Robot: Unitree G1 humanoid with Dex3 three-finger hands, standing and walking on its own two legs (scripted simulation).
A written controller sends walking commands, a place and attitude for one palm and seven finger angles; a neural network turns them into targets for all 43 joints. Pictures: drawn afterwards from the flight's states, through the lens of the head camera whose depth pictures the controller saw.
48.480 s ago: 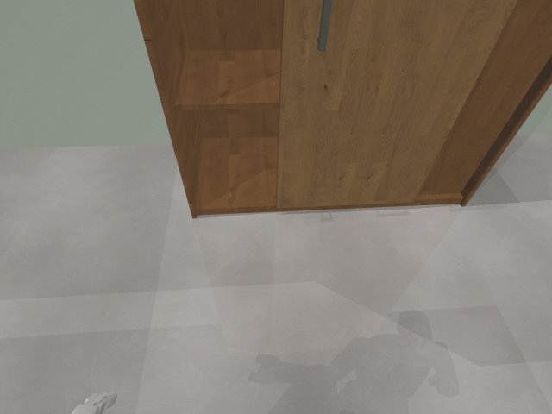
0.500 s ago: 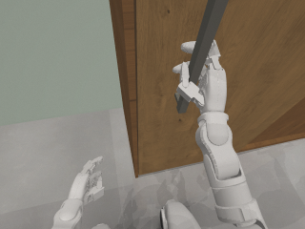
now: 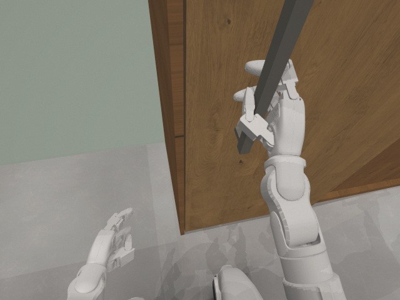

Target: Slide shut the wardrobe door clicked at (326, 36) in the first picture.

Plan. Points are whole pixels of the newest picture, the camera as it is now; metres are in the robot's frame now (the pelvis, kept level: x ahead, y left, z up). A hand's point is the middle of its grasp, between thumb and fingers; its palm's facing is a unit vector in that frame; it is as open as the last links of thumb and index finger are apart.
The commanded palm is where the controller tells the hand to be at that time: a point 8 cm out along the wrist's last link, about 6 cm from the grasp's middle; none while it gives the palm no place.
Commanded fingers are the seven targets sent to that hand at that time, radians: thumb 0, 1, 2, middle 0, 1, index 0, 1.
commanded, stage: step sideways, sliding the door along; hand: right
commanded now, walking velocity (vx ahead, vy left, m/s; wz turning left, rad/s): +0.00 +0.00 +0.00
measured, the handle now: (260, 83) +0.39 -0.13 +0.21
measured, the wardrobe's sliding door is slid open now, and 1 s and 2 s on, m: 0.00 0.00 0.00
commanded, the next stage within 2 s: stop walking and hold the door there in 0.18 s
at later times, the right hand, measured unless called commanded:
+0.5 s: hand (252, 119) +0.34 -0.12 +0.18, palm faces +0.05 +0.98 -0.18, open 6.1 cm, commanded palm +0.32 -0.14 +0.18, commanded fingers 0.00 -0.90 -0.90 0.45 1.40 0.45 1.40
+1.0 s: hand (249, 120) +0.34 -0.11 +0.19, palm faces +0.03 +0.99 -0.10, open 6.0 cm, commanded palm +0.32 -0.14 +0.18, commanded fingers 0.00 -0.90 -0.90 0.45 1.40 0.45 1.40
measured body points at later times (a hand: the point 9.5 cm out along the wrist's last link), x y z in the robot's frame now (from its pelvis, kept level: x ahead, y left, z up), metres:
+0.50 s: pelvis +0.01 +0.00 +0.01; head +0.03 +0.01 +0.46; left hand +0.20 +0.21 -0.08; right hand +0.33 -0.17 +0.19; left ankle -0.01 +0.19 -0.72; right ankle +0.07 -0.15 -0.72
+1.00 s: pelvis -0.01 -0.01 +0.01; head -0.03 -0.01 +0.46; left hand +0.10 +0.22 -0.10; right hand +0.33 -0.16 +0.19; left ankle -0.01 +0.19 -0.72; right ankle +0.07 -0.15 -0.72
